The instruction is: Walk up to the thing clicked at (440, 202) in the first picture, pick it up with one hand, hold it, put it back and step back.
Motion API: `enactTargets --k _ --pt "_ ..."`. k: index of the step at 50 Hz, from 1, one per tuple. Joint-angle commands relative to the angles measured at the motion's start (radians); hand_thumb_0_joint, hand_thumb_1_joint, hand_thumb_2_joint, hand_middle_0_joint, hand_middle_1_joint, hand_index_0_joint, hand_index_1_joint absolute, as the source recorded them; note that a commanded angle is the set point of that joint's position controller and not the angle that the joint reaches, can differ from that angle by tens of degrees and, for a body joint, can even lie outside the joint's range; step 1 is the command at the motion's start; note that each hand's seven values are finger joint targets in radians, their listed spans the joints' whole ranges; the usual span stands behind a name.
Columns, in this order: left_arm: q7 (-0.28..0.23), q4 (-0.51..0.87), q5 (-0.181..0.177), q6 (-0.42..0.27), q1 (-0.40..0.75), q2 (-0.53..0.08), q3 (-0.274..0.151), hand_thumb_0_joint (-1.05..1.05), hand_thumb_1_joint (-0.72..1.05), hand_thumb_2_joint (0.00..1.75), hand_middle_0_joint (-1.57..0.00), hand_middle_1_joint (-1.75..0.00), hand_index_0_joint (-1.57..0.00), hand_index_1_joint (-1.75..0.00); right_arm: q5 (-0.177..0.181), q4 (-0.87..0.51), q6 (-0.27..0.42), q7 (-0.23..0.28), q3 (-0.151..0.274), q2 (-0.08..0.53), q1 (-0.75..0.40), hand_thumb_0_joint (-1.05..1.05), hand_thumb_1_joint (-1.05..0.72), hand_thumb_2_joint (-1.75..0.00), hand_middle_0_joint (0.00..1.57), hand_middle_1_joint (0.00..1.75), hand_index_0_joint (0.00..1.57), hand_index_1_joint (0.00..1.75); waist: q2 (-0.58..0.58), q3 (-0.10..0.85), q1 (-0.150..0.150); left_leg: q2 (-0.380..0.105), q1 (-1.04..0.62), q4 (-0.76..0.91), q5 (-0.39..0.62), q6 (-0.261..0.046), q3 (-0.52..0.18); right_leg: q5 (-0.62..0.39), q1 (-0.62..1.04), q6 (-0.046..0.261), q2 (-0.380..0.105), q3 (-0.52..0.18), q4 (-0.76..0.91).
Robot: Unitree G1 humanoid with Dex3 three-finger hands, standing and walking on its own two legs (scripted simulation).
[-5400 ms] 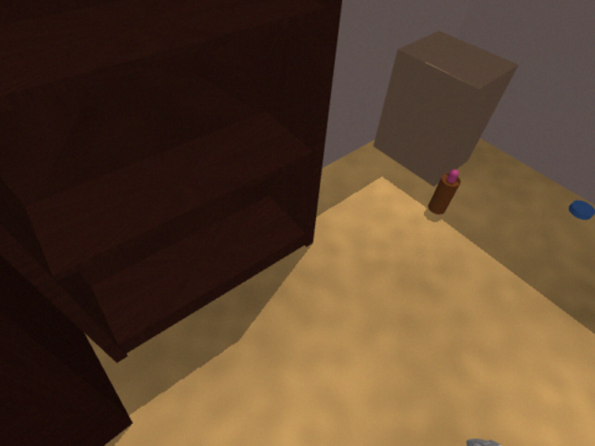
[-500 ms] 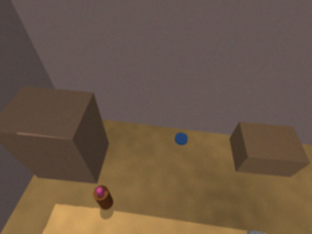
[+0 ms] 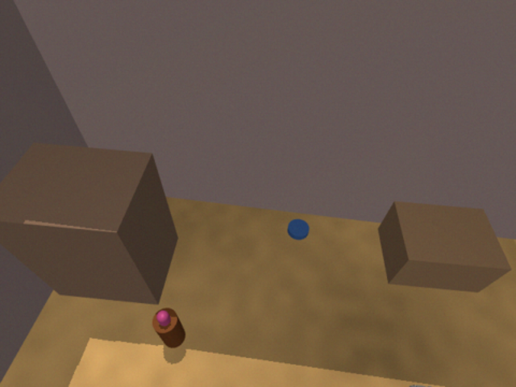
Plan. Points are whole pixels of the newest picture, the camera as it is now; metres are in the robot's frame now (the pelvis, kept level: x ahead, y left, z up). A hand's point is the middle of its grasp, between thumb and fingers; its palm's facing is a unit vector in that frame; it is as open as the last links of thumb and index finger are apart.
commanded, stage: stand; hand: left
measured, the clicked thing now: (168, 326) +0.40 +0.28 -0.66
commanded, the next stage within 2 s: none
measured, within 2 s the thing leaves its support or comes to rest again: neither
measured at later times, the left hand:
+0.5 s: hand out of the picture +0.06 +0.25 -0.16, palm faces -0.02 -0.94 -0.34, open 7.4 cm
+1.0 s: hand out of the picture +0.05 +0.25 -0.16, palm faces -0.03 -0.94 -0.33, open 7.4 cm
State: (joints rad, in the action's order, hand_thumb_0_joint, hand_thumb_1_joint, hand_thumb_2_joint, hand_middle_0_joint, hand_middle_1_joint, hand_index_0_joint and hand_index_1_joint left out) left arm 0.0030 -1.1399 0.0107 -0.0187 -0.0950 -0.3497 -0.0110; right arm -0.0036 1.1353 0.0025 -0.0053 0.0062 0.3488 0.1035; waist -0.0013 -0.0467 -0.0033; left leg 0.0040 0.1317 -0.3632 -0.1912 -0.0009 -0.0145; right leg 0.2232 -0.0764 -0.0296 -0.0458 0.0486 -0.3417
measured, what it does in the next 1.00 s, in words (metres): stands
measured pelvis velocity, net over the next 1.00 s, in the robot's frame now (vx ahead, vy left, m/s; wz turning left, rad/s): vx -0.02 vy -0.01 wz -0.01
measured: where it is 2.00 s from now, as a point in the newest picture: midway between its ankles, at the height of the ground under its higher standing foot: outside the picture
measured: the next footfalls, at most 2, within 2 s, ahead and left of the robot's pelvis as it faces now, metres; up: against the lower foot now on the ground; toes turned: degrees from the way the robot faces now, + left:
none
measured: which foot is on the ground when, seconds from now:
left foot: down 0.00-1.00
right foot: down 0.00-1.00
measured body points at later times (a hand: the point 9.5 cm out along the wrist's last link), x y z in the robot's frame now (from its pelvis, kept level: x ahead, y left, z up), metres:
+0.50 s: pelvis -0.02 +0.00 +0.00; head -0.01 +0.00 +0.45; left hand +0.06 +0.30 -0.13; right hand +0.07 -0.31 -0.13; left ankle +0.01 +0.12 -0.75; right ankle -0.02 -0.13 -0.75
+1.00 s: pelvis -0.02 -0.01 +0.00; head -0.01 +0.00 +0.45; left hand +0.05 +0.30 -0.13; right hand +0.05 -0.31 -0.13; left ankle +0.01 +0.12 -0.75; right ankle -0.02 -0.14 -0.75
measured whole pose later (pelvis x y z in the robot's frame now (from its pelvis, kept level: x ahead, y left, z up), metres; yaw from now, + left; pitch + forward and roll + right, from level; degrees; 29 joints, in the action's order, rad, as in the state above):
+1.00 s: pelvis -0.02 -0.01 +0.00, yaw +0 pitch -2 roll +0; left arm 0.01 -1.14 0.01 -0.01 -0.12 -0.35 0.00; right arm -0.01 1.15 0.01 -0.01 0.00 0.35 0.11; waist 0.00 -0.05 0.00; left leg -0.01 0.14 -0.32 -0.14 0.01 -0.01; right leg 0.18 -0.09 -0.02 -0.03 0.05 -0.31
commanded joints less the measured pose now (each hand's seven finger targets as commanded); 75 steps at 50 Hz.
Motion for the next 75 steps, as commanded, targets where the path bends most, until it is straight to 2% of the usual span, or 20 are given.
enactTargets --k 1,9,13,18,21,27,31,35,43,51,56,58,63,66,67,70,75 --pt "-0.017 0.057 -0.005 -0.014 0.038 -0.205 -0.036 0.0 0.9 0.9 -0.2 -0.3 -0.2 -0.3 0.0 -0.061 0.033 0.016 0.036 0.224 -0.063 0.0 -0.9 -0.9 0.2 0.3 0.2 0.3 -0.012 0.087 0.003 -0.137 -0.038 0.049 0.348 -0.019 -0.093 -0.26 0.012 0.036 -0.097 -0.074 0.047" --pt "-0.014 0.051 -0.004 -0.011 0.046 -0.207 -0.033 0.0 0.9 0.9 -0.2 -0.3 -0.2 -0.3 0.0 -0.056 0.029 0.016 0.029 0.215 -0.076 0.0 -0.9 -0.9 0.2 0.3 0.2 0.3 -0.013 0.114 0.005 -0.136 -0.044 0.07 0.263 -0.015 -0.083 -0.198 0.025 0.037 -0.099 -0.079 0.068" --pt "-0.013 0.051 -0.002 -0.013 0.05 -0.212 -0.033 0.0 0.9 0.9 -0.2 -0.3 -0.2 -0.3 -0.001 -0.053 0.029 0.014 0.027 0.213 -0.074 0.0 -0.9 -0.9 0.2 0.3 0.2 0.3 0.001 0.106 0.009 -0.136 -0.045 0.076 0.241 -0.015 -0.083 -0.186 0.015 0.038 -0.103 -0.086 0.079" --pt "-0.012 0.049 -0.001 -0.011 0.048 -0.213 -0.033 0.0 0.9 0.9 -0.2 -0.3 -0.2 -0.3 -0.003 -0.049 0.028 0.012 0.028 0.21 -0.077 0.0 -0.9 -0.9 0.2 0.3 0.2 0.3 0.004 0.079 0.007 -0.135 -0.029 0.093 0.185 -0.012 -0.09 -0.125 -0.007 0.039 -0.098 -0.083 0.088" --pt "-0.009 0.049 -0.002 -0.011 0.046 -0.209 -0.031 0.0 0.9 0.9 -0.2 -0.3 -0.2 -0.3 -0.004 -0.045 0.029 0.01 0.029 0.217 -0.073 0.0 -0.9 -0.9 0.2 0.3 0.2 0.3 -0.007 0.06 0.009 -0.129 -0.011 0.1 0.121 -0.011 -0.088 -0.085 -0.019 0.039 -0.098 -0.093 0.103" --pt "-0.009 0.047 0.0 -0.013 0.028 -0.211 -0.031 0.0 0.9 0.9 -0.2 -0.3 -0.2 -0.3 -0.004 -0.044 0.029 0.008 0.03 0.214 -0.071 0.0 -0.9 -0.9 0.2 0.3 0.2 0.3 0.0 0.062 0.005 -0.13 -0.013 0.102 0.103 -0.014 -0.096 -0.065 -0.029 0.039 -0.098 -0.093 0.1" --pt "-0.009 0.055 -0.001 -0.013 0.033 -0.213 -0.031 0.0 0.9 0.9 -0.2 -0.3 -0.2 -0.3 -0.005 -0.043 0.03 0.008 0.031 0.216 -0.062 0.0 -0.9 -0.9 0.2 0.3 0.2 0.3 -0.004 0.07 0.005 -0.13 -0.016 0.094 0.132 -0.014 -0.092 -0.088 -0.02 0.041 -0.099 -0.097 0.1" --pt "-0.01 0.054 0.001 -0.011 0.027 -0.214 -0.03 0.0 0.9 0.9 -0.2 -0.3 -0.2 -0.3 -0.006 -0.041 0.027 0.008 0.03 0.213 -0.053 0.0 -0.9 -0.9 0.2 0.3 0.2 0.3 0.004 0.052 0.009 -0.128 0.002 0.103 0.069 -0.013 -0.096 -0.033 -0.038 0.042 -0.094 -0.094 0.101" --pt "-0.009 0.054 0.0 -0.011 0.01 -0.215 -0.031 0.0 0.9 0.9 -0.2 -0.3 -0.2 -0.3 -0.006 -0.041 0.026 0.008 0.028 0.216 -0.041 0.0 -0.9 -0.9 0.2 0.3 0.2 0.3 -0.008 0.058 0.005 -0.128 0.005 0.1 0.08 -0.015 -0.097 -0.049 -0.032 0.044 -0.096 -0.096 0.097" --pt "-0.01 0.059 -0.001 -0.011 0.009 -0.212 -0.03 0.0 0.9 0.9 -0.2 -0.3 -0.2 -0.3 -0.006 -0.046 0.029 0.01 0.025 0.218 -0.041 0.0 -0.9 -0.9 0.2 0.3 0.2 0.3 -0.019 0.07 0.003 -0.135 -0.006 0.091 0.151 -0.016 -0.097 -0.1 -0.015 0.044 -0.099 -0.094 0.085" --pt "-0.007 0.057 -0.002 -0.01 0.008 -0.214 -0.03 0.0 0.9 0.9 -0.2 -0.3 -0.2 -0.3 -0.005 -0.044 0.029 0.01 0.022 0.216 -0.03 0.0 -0.9 -0.9 0.2 0.3 0.2 0.3 -0.008 0.049 0.007 -0.128 0.007 0.104 0.095 -0.012 -0.096 -0.058 -0.031 0.043 -0.096 -0.096 0.094" --pt "-0.009 0.062 0.0 -0.011 0.011 -0.214 -0.03 0.0 0.9 0.9 -0.2 -0.3 -0.2 -0.3 -0.004 -0.049 0.029 0.011 0.026 0.219 -0.039 0.0 -0.9 -0.9 0.2 0.3 0.2 0.3 -0.003 0.065 0.005 -0.136 -0.006 0.092 0.145 -0.015 -0.1 -0.081 -0.02 0.044 -0.098 -0.092 0.088" --pt "-0.008 0.061 -0.002 -0.01 0.009 -0.21 -0.029 0.0 0.9 0.9 -0.2 -0.3 -0.2 -0.3 -0.004 -0.05 0.031 0.012 0.023 0.219 -0.038 0.0 -0.9 -0.9 0.2 0.3 0.2 0.3 -0.014 0.079 0.004 -0.132 -0.014 0.084 0.172 -0.015 -0.09 -0.13 -0.006 0.044 -0.103 -0.097 0.082" --pt "-0.007 0.062 -0.003 -0.01 0.005 -0.21 -0.028 0.0 0.9 0.9 -0.2 -0.3 -0.2 -0.3 -0.002 -0.05 0.034 0.012 0.021 0.216 -0.04 0.0 -0.9 -0.9 0.2 0.3 0.2 0.3 -0.011 0.08 0.003 -0.134 -0.023 0.088 0.224 -0.012 -0.091 -0.162 -0.003 0.044 -0.099 -0.089 0.074" --pt "-0.008 0.062 -0.003 -0.011 0.004 -0.214 -0.029 0.0 0.9 0.9 -0.2 -0.3 -0.2 -0.3 -0.002 -0.051 0.032 0.012 0.023 0.218 -0.043 0.0 -0.9 -0.9 0.2 0.3 0.2 0.3 -0.003 0.085 0.0 -0.135 -0.029 0.085 0.206 -0.013 -0.09 -0.144 -0.006 0.041 -0.099 -0.088 0.078" --pt "-0.011 0.063 0.0 -0.013 0.011 -0.213 -0.03 0.0 0.9 0.9 -0.2 -0.3 -0.2 -0.3 -0.003 -0.053 0.03 0.014 0.025 0.217 -0.041 0.0 -0.9 -0.9 0.2 0.3 0.2 0.3 0.006 0.104 0.005 -0.142 -0.047 0.065 0.257 -0.02 -0.088 -0.21 0.014 0.041 -0.107 -0.09 0.071" --pt "-0.011 0.065 -0.003 -0.011 0.007 -0.212 -0.03 0.0 0.9 0.9 -0.2 -0.3 -0.2 -0.3 -0.003 -0.051 0.033 0.015 0.023 0.217 -0.044 0.0 -0.9 -0.9 0.2 0.3 0.2 0.3 -0.008 0.091 0.003 -0.139 -0.047 0.073 0.271 -0.011 -0.083 -0.217 0.011 0.04 -0.103 -0.088 0.071"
